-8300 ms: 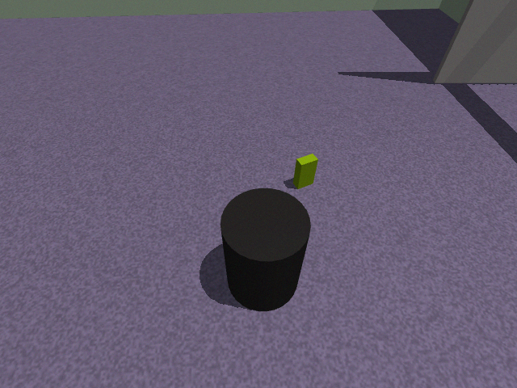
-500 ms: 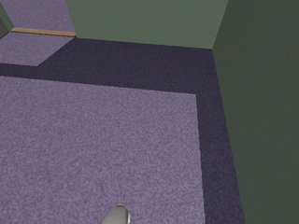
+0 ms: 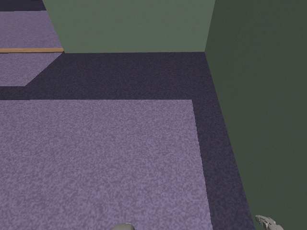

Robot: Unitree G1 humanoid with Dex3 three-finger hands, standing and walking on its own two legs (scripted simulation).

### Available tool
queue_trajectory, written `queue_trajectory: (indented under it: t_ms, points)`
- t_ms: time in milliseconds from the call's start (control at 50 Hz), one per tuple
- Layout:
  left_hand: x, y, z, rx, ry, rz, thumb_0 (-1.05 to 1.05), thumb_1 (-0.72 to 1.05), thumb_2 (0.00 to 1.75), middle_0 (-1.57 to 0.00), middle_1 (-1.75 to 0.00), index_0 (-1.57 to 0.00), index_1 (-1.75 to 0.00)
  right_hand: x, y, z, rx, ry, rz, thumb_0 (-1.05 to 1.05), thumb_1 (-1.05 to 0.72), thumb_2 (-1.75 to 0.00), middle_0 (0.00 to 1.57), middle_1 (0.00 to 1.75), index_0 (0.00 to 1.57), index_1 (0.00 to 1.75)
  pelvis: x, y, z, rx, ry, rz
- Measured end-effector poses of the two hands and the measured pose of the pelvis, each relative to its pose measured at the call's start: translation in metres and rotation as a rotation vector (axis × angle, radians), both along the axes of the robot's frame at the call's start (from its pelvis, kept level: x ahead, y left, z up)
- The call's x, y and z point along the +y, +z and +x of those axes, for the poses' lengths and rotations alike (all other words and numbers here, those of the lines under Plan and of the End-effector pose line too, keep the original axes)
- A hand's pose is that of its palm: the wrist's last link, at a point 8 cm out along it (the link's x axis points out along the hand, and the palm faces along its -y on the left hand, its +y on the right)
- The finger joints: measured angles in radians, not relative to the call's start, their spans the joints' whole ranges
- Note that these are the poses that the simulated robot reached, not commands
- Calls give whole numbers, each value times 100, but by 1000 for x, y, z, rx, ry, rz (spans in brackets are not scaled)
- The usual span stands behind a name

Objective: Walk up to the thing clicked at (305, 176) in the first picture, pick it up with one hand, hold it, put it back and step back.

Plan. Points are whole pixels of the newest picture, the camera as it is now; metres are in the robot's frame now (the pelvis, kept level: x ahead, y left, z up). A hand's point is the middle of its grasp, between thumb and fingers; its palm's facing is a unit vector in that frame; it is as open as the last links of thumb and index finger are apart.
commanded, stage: walk up
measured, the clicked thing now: out of the picture -0.09 +1.11 -0.66
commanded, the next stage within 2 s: stand in 0.52 s
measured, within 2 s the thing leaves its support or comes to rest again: neither
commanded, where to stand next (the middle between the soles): +0.05 +0.02 m, yaw +4 degrees
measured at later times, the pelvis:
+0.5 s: pelvis -0.01 +0.01 +0.02, yaw +2 degrees
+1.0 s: pelvis +0.00 +0.01 +0.03, yaw +2 degrees
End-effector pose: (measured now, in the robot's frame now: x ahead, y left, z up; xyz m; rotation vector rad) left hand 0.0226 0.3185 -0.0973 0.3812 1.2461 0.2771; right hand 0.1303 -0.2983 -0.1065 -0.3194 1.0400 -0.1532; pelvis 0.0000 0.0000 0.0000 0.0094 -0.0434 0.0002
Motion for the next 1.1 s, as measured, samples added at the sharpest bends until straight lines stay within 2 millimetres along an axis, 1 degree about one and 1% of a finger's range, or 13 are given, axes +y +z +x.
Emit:
queue_trajectory:
  t_ms: [40, 100, 160, 220, 340, 400, 440, 500, 560, 720, 820, 940, 1100]
  points:
    - [1, 1, 6, -1, -5, 3, 1, 91, 90, -21, -30, -20, -30, -5, -5, -11, 25, -19, -5, 0, -90, -90, 20, 30, 21, 30, 1, 0, 1, 7, 13, -7]
    - [0, 4, 22, -39, -13, 0, 1, 91, 90, -21, -30, -20, -30, -6, -8, -31, 94, -23, -10, 0, -90, -90, 20, 30, 21, 30, 1, 3, -4, 0, 15, 8]
    - [-5, 6, 36, -80, -36, -14, 1, 91, 90, -21, -30, -20, -30, -4, -8, -49, 143, -39, -1, 0, -90, -90, 20, 30, 21, 30, 0, 7, -6, -7, 18, 1]
    - [-9, 7, 51, -106, -58, -33, 1, 91, 90, -21, -30, -20, -30, -1, -5, -62, 161, -57, 6, 1, -90, -90, 20, 30, 21, 30, 2, 10, -7, -13, 18, 2]
    - [-14, 10, 74, -153, -82, -77, 1, 91, 90, -21, -30, -20, -30, 7, 4, -79, 180, -76, 7, 1, -90, -90, 20, 30, 21, 30, 8, 17, -9, -20, 18, -9]
    - [-14, 11, 80, -166, -78, -92, 1, 91, 90, -21, -30, -20, -30, 11, 8, -84, 193, -75, 2, 1, -90, -90, 20, 30, 21, 30, 10, 21, -10, -18, 20, -13]
    - [-13, 11, 80, -162, -73, -99, 0, 91, 90, -21, -30, -20, -30, 12, 11, -85, 201, -74, -2, 0, -90, -90, 20, 30, 21, 30, 11, 22, -11, -14, 23, -16]
    - [-10, 9, 74, -138, -60, -104, 0, 91, 90, -21, -30, -20, -30, 13, 13, -85, 212, -70, -8, 0, -90, -90, 20, 30, 21, 30, 12, 24, -11, -7, 27, -19]
    - [-7, 6, 62, -101, -45, -103, 0, 91, 90, -21, -30, -20, -30, 14, 15, -80, 211, -67, -12, 0, -90, -90, 20, 30, 21, 30, 13, 26, -9, -4, 27, -19]
    - [-2, 2, 27, 0, 3, -98, 1, 91, 90, -21, -30, -20, -30, 16, 18, -57, 179, -46, -17, 0, -90, -90, 20, 30, 21, 30, 14, 28, -5, -1, 28, -16]
    - [-1, 3, 15, 30, 23, -92, 1, 91, 90, -21, -30, -20, -30, 17, 18, -42, 158, -31, -11, 0, -90, -90, 20, 30, 21, 30, 14, 28, -3, 0, 29, -15]
    - [-2, 4, 14, 32, 26, -88, 1, 91, 90, -21, -30, -20, -30, 19, 18, -30, 141, -24, -2, 0, -90, -90, 20, 30, 21, 30, 13, 29, 1, 1, 28, -15]
    - [-4, 6, 29, 2, 15, -86, 1, 91, 90, -21, -30, -20, -30, 19, 17, -27, 143, -26, 2, 0, -90, -90, 20, 30, 21, 30, 12, 29, 5, 1, 27, -14]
